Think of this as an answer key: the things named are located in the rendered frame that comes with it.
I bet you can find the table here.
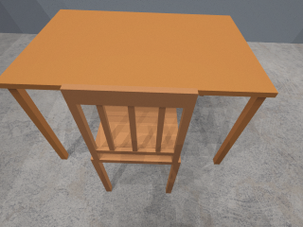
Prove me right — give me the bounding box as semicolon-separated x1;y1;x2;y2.
0;9;278;165

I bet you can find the chair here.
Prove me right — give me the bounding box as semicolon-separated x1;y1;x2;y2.
60;83;199;194

